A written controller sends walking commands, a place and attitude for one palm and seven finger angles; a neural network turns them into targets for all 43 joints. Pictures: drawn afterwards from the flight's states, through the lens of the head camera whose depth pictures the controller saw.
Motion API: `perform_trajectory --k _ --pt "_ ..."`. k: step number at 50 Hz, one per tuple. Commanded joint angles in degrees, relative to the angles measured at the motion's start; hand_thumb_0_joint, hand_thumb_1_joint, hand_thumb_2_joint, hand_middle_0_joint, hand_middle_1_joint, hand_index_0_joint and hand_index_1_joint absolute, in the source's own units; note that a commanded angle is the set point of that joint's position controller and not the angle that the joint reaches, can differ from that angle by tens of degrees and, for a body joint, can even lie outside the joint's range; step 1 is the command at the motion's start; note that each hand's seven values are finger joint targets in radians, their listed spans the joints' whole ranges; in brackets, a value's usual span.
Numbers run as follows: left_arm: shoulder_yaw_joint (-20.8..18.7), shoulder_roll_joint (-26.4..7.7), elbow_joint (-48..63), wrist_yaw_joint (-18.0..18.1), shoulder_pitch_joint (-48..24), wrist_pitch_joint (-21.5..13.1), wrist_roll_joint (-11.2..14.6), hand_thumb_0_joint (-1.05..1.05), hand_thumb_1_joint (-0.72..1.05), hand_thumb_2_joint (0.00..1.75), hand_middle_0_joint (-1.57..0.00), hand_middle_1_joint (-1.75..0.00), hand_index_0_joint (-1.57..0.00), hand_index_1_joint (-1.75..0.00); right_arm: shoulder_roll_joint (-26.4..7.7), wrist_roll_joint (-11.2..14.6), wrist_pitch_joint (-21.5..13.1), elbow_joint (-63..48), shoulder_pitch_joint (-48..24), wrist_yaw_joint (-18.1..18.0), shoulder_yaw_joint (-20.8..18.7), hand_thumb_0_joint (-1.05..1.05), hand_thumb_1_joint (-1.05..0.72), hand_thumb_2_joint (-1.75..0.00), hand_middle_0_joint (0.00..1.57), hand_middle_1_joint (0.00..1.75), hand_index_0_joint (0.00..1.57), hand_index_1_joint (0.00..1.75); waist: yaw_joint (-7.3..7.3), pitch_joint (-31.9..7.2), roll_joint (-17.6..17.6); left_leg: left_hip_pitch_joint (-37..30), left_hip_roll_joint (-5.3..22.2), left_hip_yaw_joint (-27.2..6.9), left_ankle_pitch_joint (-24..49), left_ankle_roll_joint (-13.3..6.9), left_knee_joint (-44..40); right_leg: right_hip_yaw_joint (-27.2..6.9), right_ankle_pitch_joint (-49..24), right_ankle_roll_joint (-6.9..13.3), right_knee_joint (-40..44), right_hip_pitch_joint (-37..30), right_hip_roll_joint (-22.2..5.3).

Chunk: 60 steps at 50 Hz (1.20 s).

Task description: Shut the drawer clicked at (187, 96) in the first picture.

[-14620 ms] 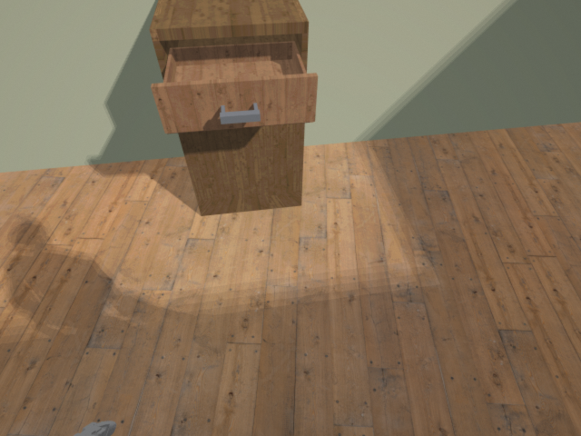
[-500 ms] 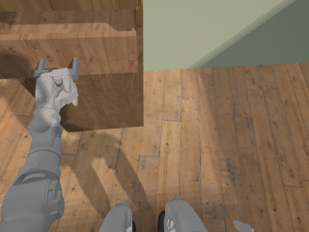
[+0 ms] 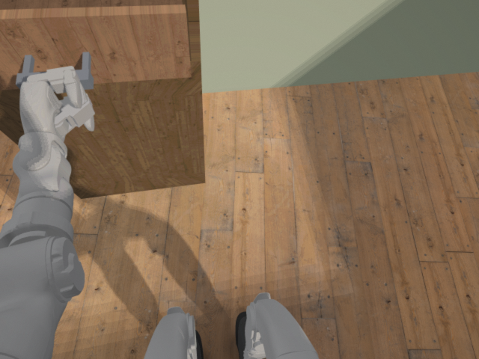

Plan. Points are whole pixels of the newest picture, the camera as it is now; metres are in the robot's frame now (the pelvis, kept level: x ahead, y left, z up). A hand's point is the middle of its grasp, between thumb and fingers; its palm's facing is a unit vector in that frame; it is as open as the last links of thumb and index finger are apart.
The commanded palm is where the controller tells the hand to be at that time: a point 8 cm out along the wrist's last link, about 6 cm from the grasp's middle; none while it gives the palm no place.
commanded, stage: push the drawer shut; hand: left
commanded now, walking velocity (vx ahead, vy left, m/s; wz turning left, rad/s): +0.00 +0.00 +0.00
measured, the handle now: (57, 70) +0.59 +0.25 +0.05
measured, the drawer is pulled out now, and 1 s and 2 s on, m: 0.05 0.00 0.00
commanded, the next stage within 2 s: pull the fist back off the drawer in 0.78 s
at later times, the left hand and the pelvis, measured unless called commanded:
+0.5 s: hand (80, 82) +0.56 +0.21 +0.05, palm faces +0.08 -1.00 -0.03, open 2.8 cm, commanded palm +0.57 +0.24 +0.05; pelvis +0.00 +0.01 -0.01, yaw +0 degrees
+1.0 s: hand (70, 78) +0.57 +0.23 +0.05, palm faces +0.07 -1.00 -0.03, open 3.2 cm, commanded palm +0.60 +0.23 +0.05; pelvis -0.03 +0.01 -0.03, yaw +0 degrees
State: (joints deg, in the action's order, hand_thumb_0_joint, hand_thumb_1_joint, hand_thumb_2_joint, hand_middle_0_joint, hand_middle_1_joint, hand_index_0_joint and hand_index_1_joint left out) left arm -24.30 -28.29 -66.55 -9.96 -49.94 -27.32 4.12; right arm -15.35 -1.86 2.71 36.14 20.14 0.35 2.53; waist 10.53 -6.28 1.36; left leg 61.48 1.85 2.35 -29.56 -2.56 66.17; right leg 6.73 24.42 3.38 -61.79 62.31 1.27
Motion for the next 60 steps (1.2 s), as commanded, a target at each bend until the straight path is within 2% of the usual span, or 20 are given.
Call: perform_trajectory --k 1,4,6,9,11,14,15,19,21,23,25,27,30,33,35,42,48,51,55,60 --pt "-3.0 -17.5 11.9 1.0 -29.2 -3.8 0.5 0.0 0.9 0.9 -1.4 -1.6 -1.4 -1.6 -10.8 -0.2 -0.5 -2.4 10.3 -0.4 -3.4 0.0 -0.9 -0.9 0.2 0.3 0.2 0.3 1.29 -30.1 8.3 -16.4 -0.5 -6.0 19.8 0.6 -6.7 -6.8 -13.4 -2.2 6.7 -16.8 0.8" --pt "-2.9 -18.2 10.3 1.0 -30.9 -3.3 0.1 0.0 0.9 0.9 -1.4 -1.6 -1.4 -1.6 -10.8 -0.2 -0.3 -2.5 10.7 -0.5 -3.0 0.0 -0.9 -0.9 0.2 0.3 0.2 0.3 2.28 -29.0 6.9 -14.2 -0.5 -5.9 19.2 0.2 -6.3 -7.1 -13.5 -2.3 6.8 -17.2 0.9" --pt "-3.6 -20.2 8.9 1.1 -32.2 -2.8 -0.5 0.0 0.9 0.9 -1.4 -1.6 -1.4 -1.6 -11.1 -0.2 -0.1 -2.3 11.1 -0.6 -2.9 0.0 -0.9 -0.9 0.2 0.3 0.2 0.3 2.58 -28.6 8.2 -13.7 -0.4 -6.1 19.0 0.4 -5.9 -6.9 -12.8 -2.3 6.6 -15.9 0.8" --pt "-1.8 -18.5 8.1 1.2 -35.9 -2.4 -1.0 0.0 0.9 0.9 -1.4 -1.6 -1.4 -1.6 -11.2 -0.6 -0.1 -2.1 11.9 -0.5 -2.8 0.0 -0.9 -0.9 0.2 0.3 0.2 0.3 4.05 -29.0 9.5 -15.3 -0.2 -7.1 19.7 0.3 -5.4 -6.3 -11.9 -2.2 6.1 -12.7 1.0" --pt "-2.4 -20.6 7.0 1.5 -37.6 -1.9 -1.6 0.0 0.9 0.9 -1.4 -1.6 -1.4 -1.6 -11.8 -0.7 0.1 -1.7 12.6 -0.5 -2.7 0.0 -0.9 -0.9 0.2 0.3 0.2 0.3 4.6 -29.2 10.5 -15.8 0.1 -7.6 20.4 0.6 -5.1 -5.9 -11.5 -2.3 5.9 -10.9 0.9" --pt "-4.3 -23.7 7.1 1.5 -38.0 -1.4 -2.2 0.0 0.9 0.9 -1.4 -1.6 -1.4 -1.6 -12.0 -1.0 0.4 -2.0 13.7 -0.3 -2.6 0.0 -0.9 -0.9 0.2 0.3 0.2 0.3 4.3 -33.8 11.2 -16.0 0.0 -7.6 23.4 0.5 -3.9 -6.2 -14.8 -2.2 5.0 -13.4 1.1" --pt "-2.8 -22.1 6.8 1.1 -38.6 -1.0 -2.3 0.0 0.9 0.9 -1.4 -1.6 -1.4 -1.6 -11.7 -1.0 0.6 -2.1 13.8 -0.1 -2.4 0.0 -0.9 -0.9 0.2 0.3 0.2 0.3 4.8 -33.2 12.1 -16.4 0.1 -7.5 24.0 0.6 -3.9 -6.1 -15.3 -2.2 5.2 -13.0 1.1" --pt "-3.5 -23.9 6.5 0.6 -42.1 0.1 -2.6 0.0 0.9 0.9 -1.4 -1.6 -1.4 -1.6 -11.9 -1.0 1.2 -2.0 14.6 -0.1 -2.3 0.0 -0.9 -0.9 0.2 0.3 0.2 0.3 6.1 -32.5 11.0 -14.6 0.5 -7.7 22.9 0.1 -3.0 -6.1 -14.6 -2.4 5.1 -11.9 1.4" --pt "-4.8 -27.0 6.0 0.9 -44.9 0.6 -2.8 0.0 0.9 0.9 -1.4 -1.6 -1.4 -1.6 -12.3 -1.0 1.2 -1.7 15.0 -0.3 -2.1 0.0 -0.9 -0.9 0.2 0.3 0.2 0.3 6.31 -31.2 12.2 -13.1 0.4 -7.8 21.0 0.2 -3.1 -6.2 -12.5 -2.4 5.5 -11.6 1.4" --pt "-3.0 -25.7 4.3 1.0 -46.3 1.3 -3.1 0.0 0.9 0.9 -1.4 -1.6 -1.4 -1.6 -12.2 -0.9 1.0 -1.3 15.1 -0.3 -1.8 0.0 -0.9 -0.9 0.2 0.3 0.2 0.3 7.65 -29.4 11.6 -12.2 0.5 -8.1 18.8 0.0 -3.1 -6.0 -10.1 -2.5 6.1 -9.9 1.5" --pt "-3.1 -27.1 6.1 1.1 -50.1 0.8 -3.3 0.0 0.9 0.9 -1.4 -1.6 -1.4 -1.6 -12.5 -1.2 0.6 -0.8 15.5 -0.5 -1.6 0.0 -0.9 -0.9 0.2 0.3 0.2 0.3 7.96 -31.5 14.8 -14.2 0.5 -8.8 19.2 0.2 -2.9 -5.7 -9.4 -2.3 5.5 -8.0 1.5" --pt "-1.1 -25.2 5.7 1.2 -51.9 0.9 -3.5 0.0 0.9 0.9 -1.4 -1.6 -1.4 -1.6 -12.5 -1.4 0.2 -0.4 15.5 -0.3 -1.5 0.0 -0.9 -0.9 0.2 0.3 0.2 0.3 8.82 -31.1 16.9 -16.0 0.6 -9.6 18.6 0.6 -3.1 -5.1 -7.8 -2.2 5.4 -4.9 1.5" --pt "-1.4 -26.9 5.3 1.3 -54.2 1.1 -3.6 0.0 0.9 0.9 -1.4 -1.6 -1.4 -1.6 -13.0 -1.5 -0.3 0.1 16.0 -0.4 -1.2 0.0 -0.9 -0.9 0.2 0.3 0.2 0.3 9.6 -31.3 17.3 -15.7 0.8 -10.1 18.0 0.5 -2.7 -4.9 -7.1 -2.2 5.2 -3.6 1.6" --pt "0.9 -24.9 3.1 1.2 -55.0 2.3 -3.6 0.0 0.9 0.9 -1.4 -1.6 -1.4 -1.6 -13.2 -1.3 -1.1 0.4 15.9 -0.6 -0.8 0.0 -0.9 -0.9 0.2 0.3 0.2 0.3 10.78 -29.4 16.8 -14.1 0.8 -10.4 14.3 0.3 -2.9 -4.8 -4.6 -2.3 5.4 -1.5 1.5" --pt "-0.1 -27.4 4.3 1.3 -57.2 2.3 -3.8 0.0 0.9 0.9 -1.4 -1.6 -1.4 -1.6 -13.7 -1.4 -1.7 0.5 16.1 -0.9 -0.6 0.0 -0.9 -0.9 0.2 0.3 0.2 0.3 10.79 -31.0 18.2 -14.8 1.0 -11.1 13.4 0.4 -3.1 -4.5 -3.9 -2.3 4.9 -0.8 1.4" --pt "2.9 -25.0 3.2 1.7 -59.2 4.4 -3.7 0.0 0.9 0.9 -1.4 -1.6 -1.4 -1.6 -14.0 -1.2 -4.0 1.4 15.9 -1.6 0.0 0.0 -0.9 -0.9 0.2 0.3 0.2 0.3 12.34 -29.8 19.4 -14.5 1.5 -12.3 7.8 0.3 -4.1 -4.2 -1.3 -2.5 4.9 2.9 1.1" --pt "2.2 -26.8 1.6 1.3 -58.8 5.6 -3.8 0.0 0.9 0.9 -1.4 -1.6 -1.4 -1.6 -14.2 -1.2 -5.3 1.4 16.2 -1.8 0.5 0.0 -0.9 -0.9 0.2 0.3 0.2 0.3 12.05 -28.6 18.0 -10.3 1.4 -11.7 5.3 0.1 -3.9 -4.7 0.1 -2.4 5.1 0.9 1.0" --pt "0.7 -28.4 2.9 1.6 -59.6 5.5 -4.3 0.0 0.9 0.9 -1.4 -1.6 -1.4 -1.6 -14.4 -1.5 -5.3 1.1 16.9 -1.6 0.4 0.0 -0.9 -0.9 0.2 0.3 0.2 0.3 11.35 -30.1 19.4 -12.7 1.5 -12.9 6.6 0.5 -4.1 -3.9 -0.7 -2.2 4.3 2.0 1.0" --pt "1.1 -26.3 2.2 1.8 -58.9 6.0 -4.6 0.0 0.9 0.9 -1.4 -1.6 -1.4 -1.6 -14.3 -1.7 -4.9 1.0 17.5 -0.8 0.0 0.0 -0.9 -0.9 0.2 0.3 0.2 0.3 11.48 -29.2 19.2 -14.3 1.6 -14.0 7.2 0.9 -4.5 -3.2 -1.3 -2.0 4.1 4.0 1.1" --pt "0.6 -25.3 2.9 2.0 -56.7 6.3 -5.0 0.0 0.9 0.9 -1.4 -1.6 -1.4 -1.6 -14.2 -1.9 -4.0 0.4 17.9 -0.1 -0.5 0.0 -0.9 -0.9 0.2 0.3 0.2 0.3 10.39 -29.8 19.7 -16.9 1.8 -15.1 8.0 1.4 -5.1 -2.8 -1.9 -1.7 3.7 5.2 1.1"
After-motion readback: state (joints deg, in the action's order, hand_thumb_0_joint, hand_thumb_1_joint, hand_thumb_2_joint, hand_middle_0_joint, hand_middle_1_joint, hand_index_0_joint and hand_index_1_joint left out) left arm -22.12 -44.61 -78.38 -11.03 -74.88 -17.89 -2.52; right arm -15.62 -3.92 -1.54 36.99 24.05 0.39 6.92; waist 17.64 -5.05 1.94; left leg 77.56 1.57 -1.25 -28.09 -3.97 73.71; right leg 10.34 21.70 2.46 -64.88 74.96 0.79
